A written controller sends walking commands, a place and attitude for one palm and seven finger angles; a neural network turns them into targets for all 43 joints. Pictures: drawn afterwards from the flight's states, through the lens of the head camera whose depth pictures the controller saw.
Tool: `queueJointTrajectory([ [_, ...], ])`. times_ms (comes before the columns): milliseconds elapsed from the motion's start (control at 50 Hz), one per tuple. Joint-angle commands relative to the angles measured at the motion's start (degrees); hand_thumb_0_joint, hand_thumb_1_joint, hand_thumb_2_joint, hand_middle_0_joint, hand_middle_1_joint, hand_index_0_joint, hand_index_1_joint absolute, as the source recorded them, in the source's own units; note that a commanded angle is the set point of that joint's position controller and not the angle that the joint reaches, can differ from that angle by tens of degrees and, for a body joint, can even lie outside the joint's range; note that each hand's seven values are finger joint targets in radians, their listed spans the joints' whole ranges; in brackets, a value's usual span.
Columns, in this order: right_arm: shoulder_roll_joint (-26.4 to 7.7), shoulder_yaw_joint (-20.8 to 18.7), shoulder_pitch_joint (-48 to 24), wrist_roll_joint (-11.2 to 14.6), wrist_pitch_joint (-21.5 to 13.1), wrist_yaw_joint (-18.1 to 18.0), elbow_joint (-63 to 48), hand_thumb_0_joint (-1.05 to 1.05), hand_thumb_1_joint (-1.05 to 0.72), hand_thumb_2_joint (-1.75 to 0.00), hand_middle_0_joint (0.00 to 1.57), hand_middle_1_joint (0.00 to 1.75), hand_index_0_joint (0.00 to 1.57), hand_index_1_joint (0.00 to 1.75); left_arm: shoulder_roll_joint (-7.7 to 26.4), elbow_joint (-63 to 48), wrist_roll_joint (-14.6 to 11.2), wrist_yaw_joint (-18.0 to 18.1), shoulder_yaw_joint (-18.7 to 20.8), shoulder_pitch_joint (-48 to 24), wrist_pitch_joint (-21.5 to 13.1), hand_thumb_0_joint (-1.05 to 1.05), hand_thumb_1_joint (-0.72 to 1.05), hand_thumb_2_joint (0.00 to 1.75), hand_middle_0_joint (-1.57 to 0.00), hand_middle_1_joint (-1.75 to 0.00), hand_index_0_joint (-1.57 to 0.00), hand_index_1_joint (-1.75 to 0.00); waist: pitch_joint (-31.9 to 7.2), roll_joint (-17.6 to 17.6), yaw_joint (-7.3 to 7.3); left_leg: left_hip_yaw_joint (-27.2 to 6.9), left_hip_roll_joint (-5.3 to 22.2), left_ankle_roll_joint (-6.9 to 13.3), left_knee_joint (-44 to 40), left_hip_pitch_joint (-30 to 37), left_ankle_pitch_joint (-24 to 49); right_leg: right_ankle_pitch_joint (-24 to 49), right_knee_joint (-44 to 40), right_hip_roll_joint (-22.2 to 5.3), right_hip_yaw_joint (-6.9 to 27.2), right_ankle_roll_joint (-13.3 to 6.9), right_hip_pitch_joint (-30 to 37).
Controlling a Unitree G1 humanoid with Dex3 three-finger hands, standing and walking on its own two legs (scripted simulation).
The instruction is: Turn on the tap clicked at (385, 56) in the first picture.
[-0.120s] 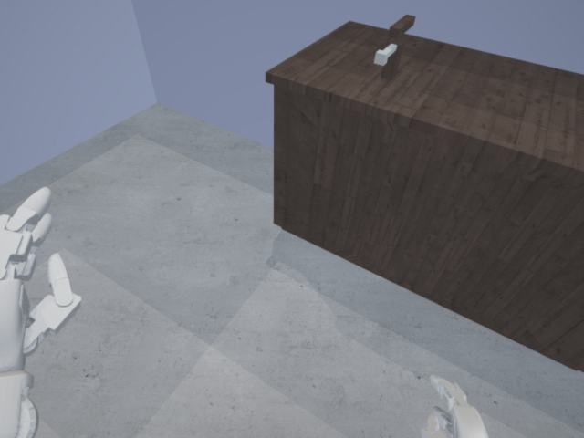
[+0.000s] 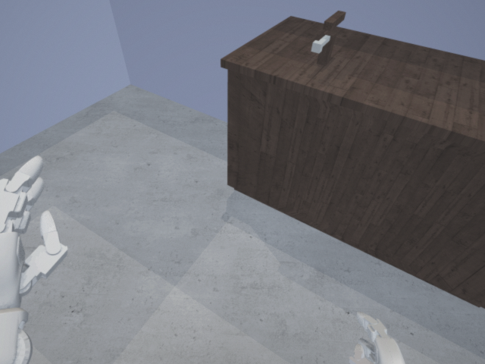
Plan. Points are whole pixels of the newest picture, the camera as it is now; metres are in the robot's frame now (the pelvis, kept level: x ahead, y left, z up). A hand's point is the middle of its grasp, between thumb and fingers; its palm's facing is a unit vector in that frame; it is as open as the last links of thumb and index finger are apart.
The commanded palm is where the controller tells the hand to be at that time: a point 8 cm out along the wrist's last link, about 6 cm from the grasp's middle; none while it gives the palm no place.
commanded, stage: stand and wait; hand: left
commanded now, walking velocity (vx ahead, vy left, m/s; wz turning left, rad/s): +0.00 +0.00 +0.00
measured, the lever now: (317, 46) +1.01 -0.17 +0.11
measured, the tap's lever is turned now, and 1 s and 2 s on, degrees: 0 0 0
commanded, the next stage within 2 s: look at it before walking up in 0.14 s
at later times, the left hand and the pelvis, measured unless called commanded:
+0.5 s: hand (63, 248) +0.21 +0.24 +0.16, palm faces +0.40 -0.84 -0.37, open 7.4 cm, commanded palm +0.16 +0.28 +0.18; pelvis +0.00 +0.00 +0.00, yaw +1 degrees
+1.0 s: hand (18, 223) +0.24 +0.31 +0.16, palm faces +0.60 -0.68 -0.43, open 7.4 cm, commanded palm +0.16 +0.33 +0.18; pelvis +0.08 +0.02 -0.02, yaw +15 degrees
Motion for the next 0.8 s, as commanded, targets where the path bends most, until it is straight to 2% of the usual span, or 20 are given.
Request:
queueJointTrajectory([
  [0, -6.8, -3.1, -5.8, 0.1, -3.0, -0.4, -9.3, 0.0, -0.9, -0.9, 0.2, 0.3, 0.2, 0.3, 9.4, -12.6, -0.3, 1.2, 5.8, -4.7, -3.6, 0.0, 0.9, 0.9, -0.2, -0.3, -0.2, -0.3, -4.6, 3.0, -0.2, -1.9, 2.9, 0.6, -7.8, -3.5, -2.8, 0.8, -3.4, -1.7, 2.0, -0.9, 5.2],
  [360, -7.0, -3.2, -5.9, 0.1, -3.1, -0.4, -9.2, 0.0, -0.9, -0.9, 0.2, 0.3, 0.2, 0.3, 9.6, -13.0, -0.4, 1.2, 5.9, -5.0, -3.5, 0.0, 0.9, 0.9, -0.2, -0.3, -0.2, -0.3, -4.5, 3.5, -0.22, -1.8, 3.0, 0.5, -7.8, -3.4, -3.4, 1.0, -3.4, -1.7, 2.1, -0.9, 5.0],
  [400, -6.9, -3.4, -5.4, 0.2, -3.0, -0.3, -8.9, 0.0, -0.9, -0.9, 0.2, 0.3, 0.2, 0.3, 9.4, -12.3, -0.4, 1.3, 5.6, -4.8, -3.5, 0.0, 0.9, 0.9, -0.2, -0.3, -0.2, -0.3, -4.3, 2.8, -0.4, -2.4, 2.9, 1.3, -7.1, -4.3, -7.5, -3.5, -2.6, -2.7, 1.9, -0.9, 4.2],
  [460, -7.3, -3.8, -5.4, 0.1, -2.5, -0.4, -9.4, 0.0, -0.9, -0.9, 0.2, 0.3, 0.2, 0.3, 10.1, -13.6, -0.4, 1.8, 6.1, -5.1, -3.1, 0.0, 0.9, 0.9, -0.2, -0.3, -0.2, -0.3, -2.0, 4.0, -0.87, -5.1, 3.0, 3.0, -6.1, -7.5, -21.5, -19.4, -1.7, -4.5, 2.3, -2.0, -0.3],
  [480, -7.0, -3.6, -5.4, 0.1, -2.3, -0.5, -9.6, 0.0, -0.9, -0.9, 0.2, 0.3, 0.2, 0.3, 10.0, -14.1, -0.1, 2.0, 6.2, -4.5, -2.9, 0.0, 0.9, 0.9, -0.2, -0.3, -0.2, -0.3, -0.9, 4.0, -1.01, -6.8, 3.6, 3.7, -6.0, -8.7, -24.1, -22.3, -0.6, -4.6, 2.1, -2.2, -1.8],
  [520, -7.1, -3.6, -5.0, 0.1, -2.2, -0.7, -9.4, 0.0, -0.9, -0.9, 0.2, 0.3, 0.2, 0.3, 10.2, -14.9, 0.0, 2.5, 7.0, -3.9, -2.5, 0.0, 0.9, 0.9, -0.2, -0.3, -0.2, -0.3, -0.3, 5.3, -1.35, -11.0, 4.9, 5.1, -5.8, -9.8, -24.8, -21.8, 3.5, -4.7, 1.2, -2.5, -2.9],
  [580, -7.3, -3.8, -4.6, -0.1, -2.4, -1.0, -8.8, 0.0, -0.9, -0.9, 0.2, 0.3, 0.2, 0.3, 10.3, -15.0, 0.1, 2.5, 8.0, -3.2, -2.9, 0.0, 0.9, 0.9, -0.2, -0.3, -0.2, -0.3, -2.1, 7.7, -1.42, -18.4, 8.4, 7.6, -5.7, -9.3, -19.5, -17.3, 11.1, -3.5, -1.6, -1.4, -2.5],
  [600, -7.3, -3.9, -4.6, 0.0, -2.3, -0.9, -8.5, 0.0, -0.9, -0.9, 0.2, 0.3, 0.2, 0.3, 9.8, -13.6, 0.0, 2.2, 7.9, -2.1, -2.9, 0.0, 0.9, 0.9, -0.2, -0.3, -0.2, -0.3, -2.2, 7.9, -1.17, -19.4, 8.9, 8.0, -5.4, -10.6, -20.1, -18.6, 10.5, -3.2, -1.3, -1.3, -1.2],
  [620, -7.4, -4.0, -4.6, -0.1, -2.2, -0.7, -8.6, 0.0, -0.9, -0.9, 0.2, 0.3, 0.2, 0.3, 9.4, -14.2, 0.3, 2.0, 7.3, -3.3, -2.9, 0.0, 0.9, 0.9, -0.2, -0.3, -0.2, -0.3, -1.0, 8.7, -1.31, -18.5, 8.2, 7.6, -4.5, -13.5, -20.7, -19.6, 9.5, -3.7, -0.8, -1.6, 0.3],
  [640, -7.0, -3.9, -4.6, -0.1, -2.3, -0.6, -8.6, 0.0, -0.9, -0.9, 0.2, 0.3, 0.2, 0.3, 9.8, -14.6, 0.5, 1.8, 7.4, -4.5, -3.1, 0.0, 0.9, 0.9, -0.2, -0.3, -0.2, -0.3, -0.2, 6.6, -1.18, -16.2, 6.7, 6.8, -1.6, -16.7, -20.1, -20.3, 6.7, -5.5, 1.2, -2.5, 2.4],
  [660, -6.8, -3.9, -4.8, -0.1, -2.5, -0.6, -8.6, 0.0, -0.9, -0.9, 0.2, 0.3, 0.2, 0.3, 10.7, -14.1, 0.7, 1.8, 7.8, -5.1, -3.1, 0.0, 0.9, 0.9, -0.2, -0.3, -0.2, -0.3, 0.5, 0.9, -0.83, -10.5, 3.4, 4.8, 4.4, -22.1, -19.6, -22.8, 1.5, -9.5, 6.3, -4.5, 6.3],
  [680, -6.0, -3.8, -4.4, 0.1, -2.8, -0.3, -8.5, 0.0, -0.9, -0.9, 0.2, 0.3, 0.2, 0.3, 11.2, -14.2, 0.6, 1.9, 7.5, -6.1, -3.4, 0.0, 0.9, 0.9, -0.2, -0.3, -0.2, -0.3, 0.6, -8.9, -0.52, -2.2, -0.7, 2.4, 15.2, -28.1, -18.0, -24.8, -3.9, -17.0, 16.4, -8.2, 11.0],
  [700, -6.0, -4.3, -4.7, 0.4, -3.1, 0.1, -7.9, 0.0, -0.9, -0.9, 0.2, 0.3, 0.2, 0.3, 12.0, -14.1, 0.2, 2.2, 8.0, -7.3, -3.9, 0.0, 0.9, 0.9, -0.2, -0.3, -0.2, -0.3, -0.1, -14.1, 0.07, 1.7, -1.2, 0.6, 29.6, -27.7, -17.4, -23.9, -9.0, -25.4, 24.7, -12.5, 10.6],
  [720, -7.0, -4.3, -5.9, -0.3, -3.3, 0.2, -7.5, 0.0, -0.9, -0.9, 0.2, 0.3, 0.2, 0.3, 12.2, -15.0, 0.1, 2.4, 7.9, -8.0, -4.5, 0.0, 0.9, 0.9, -0.2, -0.3, -0.2, -0.3, 1.0, -10.0, 0.35, -0.6, 1.6, 0.0, 34.7, -28.3, -17.1, -19.0, -9.3, -27.8, 24.1, -14.9, 9.8],
  [740, -6.4, -3.9, -5.9, -0.6, -3.0, 0.2, -6.8, 0.0, -0.9, -0.9, 0.2, 0.3, 0.2, 0.3, 12.7, -14.9, 0.7, 2.4, 8.2, -6.8, -4.8, 0.0, 0.9, 0.9, -0.2, -0.3, -0.2, -0.3, 2.8, -7.6, 0.38, -1.7, 3.7, 0.0, 34.8, -26.1, -16.7, -10.9, -8.1, -26.7, 19.4, -14.5, 6.9],
  [760, -6.2, -3.6, -5.9, -0.7, -2.4, 0.3, -6.7, 0.0, -0.9, -0.9, 0.2, 0.3, 0.2, 0.3, 13.6, -15.4, 1.0, 2.4, 9.1, -6.5, -4.8, 0.0, 0.9, 0.9, -0.2, -0.3, -0.2, -0.3, 2.1, -6.2, 0.24, -1.0, 4.8, 0.2, 31.4, -22.7, -16.8, -3.6, -5.6, -25.4, 13.0, -12.8, 5.8],
  [780, -5.2, -3.2, -6.2, -0.8, -2.1, 0.4, -7.2, 0.0, -0.9, -0.9, 0.2, 0.3, 0.2, 0.3, 12.8, -17.2, 1.0, 2.4, 8.9, -6.3, -5.1, 0.0, 0.9, 0.9, -0.2, -0.3, -0.2, -0.3, 1.9, -8.3, 0.2, 0.2, 5.7, 0.4, 24.7, -17.6, -16.3, 3.1, -3.1, -23.9, 6.6, -11.2, 4.1],
])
